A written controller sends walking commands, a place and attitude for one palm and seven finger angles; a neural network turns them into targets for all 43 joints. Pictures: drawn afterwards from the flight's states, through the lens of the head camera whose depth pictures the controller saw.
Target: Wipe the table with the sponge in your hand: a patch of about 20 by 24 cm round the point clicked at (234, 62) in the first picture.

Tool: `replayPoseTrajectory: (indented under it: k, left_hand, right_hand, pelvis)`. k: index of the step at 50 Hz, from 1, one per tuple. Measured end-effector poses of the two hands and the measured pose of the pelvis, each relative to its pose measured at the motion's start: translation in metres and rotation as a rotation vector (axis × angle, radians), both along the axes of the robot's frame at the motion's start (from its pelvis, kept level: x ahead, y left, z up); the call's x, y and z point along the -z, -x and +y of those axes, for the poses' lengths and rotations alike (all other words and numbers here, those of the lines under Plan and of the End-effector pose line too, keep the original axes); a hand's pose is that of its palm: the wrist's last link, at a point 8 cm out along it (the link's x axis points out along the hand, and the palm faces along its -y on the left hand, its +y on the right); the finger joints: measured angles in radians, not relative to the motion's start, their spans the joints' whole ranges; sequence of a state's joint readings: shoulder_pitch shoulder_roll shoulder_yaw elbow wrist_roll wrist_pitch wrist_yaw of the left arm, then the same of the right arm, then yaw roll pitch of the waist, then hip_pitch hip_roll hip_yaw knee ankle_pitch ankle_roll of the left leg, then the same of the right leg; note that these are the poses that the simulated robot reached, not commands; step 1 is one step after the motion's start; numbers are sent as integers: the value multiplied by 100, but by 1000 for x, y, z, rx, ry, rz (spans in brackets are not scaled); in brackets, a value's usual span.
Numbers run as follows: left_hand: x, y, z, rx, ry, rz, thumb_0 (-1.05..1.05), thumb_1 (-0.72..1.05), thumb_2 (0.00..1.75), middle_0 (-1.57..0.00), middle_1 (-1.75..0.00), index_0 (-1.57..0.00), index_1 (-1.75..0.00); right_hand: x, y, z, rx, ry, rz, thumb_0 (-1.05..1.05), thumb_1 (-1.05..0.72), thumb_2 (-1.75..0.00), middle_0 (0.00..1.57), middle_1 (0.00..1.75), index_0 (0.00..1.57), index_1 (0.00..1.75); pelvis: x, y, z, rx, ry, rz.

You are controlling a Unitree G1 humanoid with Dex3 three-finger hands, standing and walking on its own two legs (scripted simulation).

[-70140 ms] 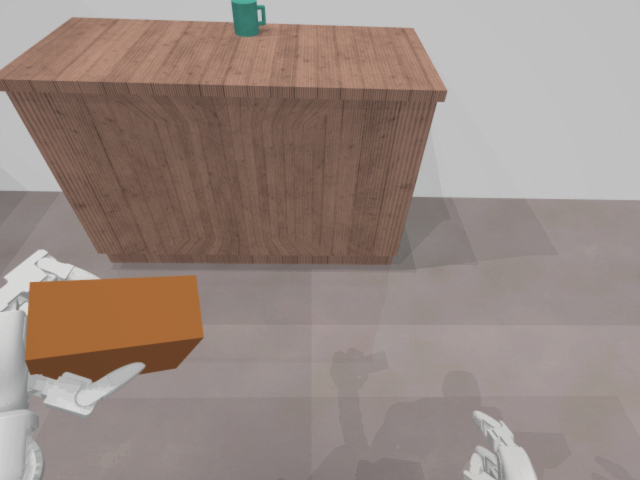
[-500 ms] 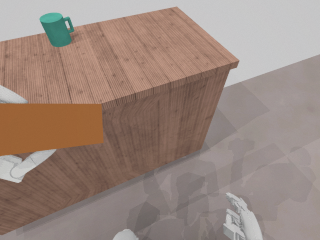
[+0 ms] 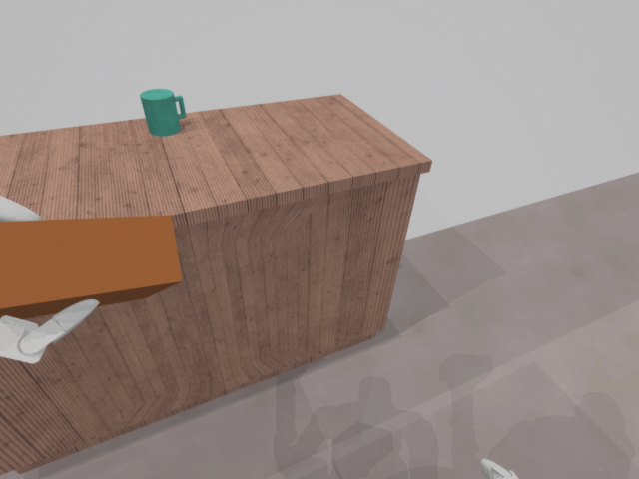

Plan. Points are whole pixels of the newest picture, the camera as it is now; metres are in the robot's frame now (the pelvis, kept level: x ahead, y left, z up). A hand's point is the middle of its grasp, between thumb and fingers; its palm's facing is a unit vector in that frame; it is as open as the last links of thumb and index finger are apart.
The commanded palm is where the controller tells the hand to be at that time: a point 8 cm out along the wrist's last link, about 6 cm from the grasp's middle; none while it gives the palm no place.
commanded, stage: stop stepping back and stand still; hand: left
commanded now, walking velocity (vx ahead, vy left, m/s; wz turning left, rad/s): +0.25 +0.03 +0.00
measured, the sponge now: (110, 266) +0.24 +0.22 +0.22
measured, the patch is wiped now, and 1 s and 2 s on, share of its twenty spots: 0.95 0.95 0.95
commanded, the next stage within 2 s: stand and wait in 0.72 s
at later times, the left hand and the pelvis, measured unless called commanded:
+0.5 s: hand (50, 312) +0.17 +0.22 +0.25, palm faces +0.47 -0.82 -0.31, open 10.2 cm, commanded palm +0.10 +0.25 +0.25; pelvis -0.07 -0.03 +0.01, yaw -2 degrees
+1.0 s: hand (93, 303) +0.20 +0.21 +0.22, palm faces +0.40 -0.85 -0.35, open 10.2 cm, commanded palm +0.13 +0.26 +0.25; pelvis -0.04 -0.02 +0.01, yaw -2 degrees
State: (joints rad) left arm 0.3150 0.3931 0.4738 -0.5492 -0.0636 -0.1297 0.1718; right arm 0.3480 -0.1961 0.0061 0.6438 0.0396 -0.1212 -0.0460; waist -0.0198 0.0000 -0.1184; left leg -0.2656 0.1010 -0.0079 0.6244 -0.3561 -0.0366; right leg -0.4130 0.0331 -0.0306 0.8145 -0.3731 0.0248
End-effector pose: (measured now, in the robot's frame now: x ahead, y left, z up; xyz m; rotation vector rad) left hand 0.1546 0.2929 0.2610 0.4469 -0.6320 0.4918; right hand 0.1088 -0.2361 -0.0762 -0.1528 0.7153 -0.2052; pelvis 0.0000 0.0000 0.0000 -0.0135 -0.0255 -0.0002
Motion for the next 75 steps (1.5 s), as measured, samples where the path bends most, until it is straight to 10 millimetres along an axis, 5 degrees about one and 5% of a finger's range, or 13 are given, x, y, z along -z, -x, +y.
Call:
replayPoseTrajectory:
  k: [4,8,13,18,24,30,33,41,48,54,62,75]
  left_hand:
    - [21,4,-19,20,37,65,0,-56,105,-74,-136,-76,-136]
    - [35,13,-40,122,55,164,0,-56,105,-75,-136,-76,-136]
    - [19,37,-46,178,-49,159,0,-56,105,-75,-136,-76,-136]
    - [1,42,-37,147,-96,56,0,-56,105,-75,-136,-77,-135]
    - [1,30,-32,67,-9,99,0,-56,105,-75,-136,-76,-136]
    - [35,39,-66,119,-21,228,0,-56,105,-74,-137,-76,-136]
    - [30,46,-75,154,-30,234,-1,-56,105,-75,-136,-76,-136]
    - [-2,30,-54,89,-110,81,0,-56,105,-75,-136,-77,-135]
    - [23,-4,-36,76,-11,192,0,-56,105,-75,-136,-76,-136]
    - [31,0,-46,171,-31,240,-1,-56,105,-75,-136,-76,-136]
    - [8,15,-30,107,-88,163,-1,-56,105,-75,-136,-76,-136]
    - [28,20,-37,127,18,227,-1,-56,105,-75,-136,-76,-136]
  right_hand:
    - [22,7,-2,-54,-23,16,1,-90,-90,20,30,20,30]
    - [15,17,-7,-50,-27,38,2,-90,-90,20,30,20,30]
    - [-15,29,-16,0,20,-24,2,-90,-90,20,30,20,30]
    - [-23,38,-22,8,60,-80,1,-91,-90,20,30,20,30]
    - [-15,52,-21,9,-19,-50,1,-91,-90,20,30,20,30]
    - [12,52,-33,-41,-20,46,1,-90,-90,20,30,20,30]
    - [9,52,-40,-35,-8,89,1,-90,-90,20,30,20,30]
    - [0,23,-49,10,44,27,1,-91,-90,20,30,20,30]
    - [-14,-3,-29,9,3,-43,1,-91,-90,20,30,20,30]
    - [-25,-12,-10,-23,12,-56,1,-91,-90,20,30,20,30]
    - [-20,-12,8,-68,-7,-27,1,-90,-90,20,30,20,30]
    - [-19,13,-1,-37,8,-22,1,-90,-90,20,30,20,30]
  pelvis:
    - [13,23,-10,-7,8,-16]
    - [4,40,-12,1,4,-19]
    - [-5,53,-13,45,-13,10]
    - [-2,69,-10,64,-6,1]
    - [-10,69,-23,29,3,21]
    - [3,72,-37,18,22,16]
    - [-4,67,-38,23,9,17]
    - [-1,52,-29,25,3,6]
    - [-5,40,-19,37,8,10]
    - [-9,39,-12,49,3,21]
    - [-11,47,-8,44,13,24]
    - [-13,58,-7,47,16,17]
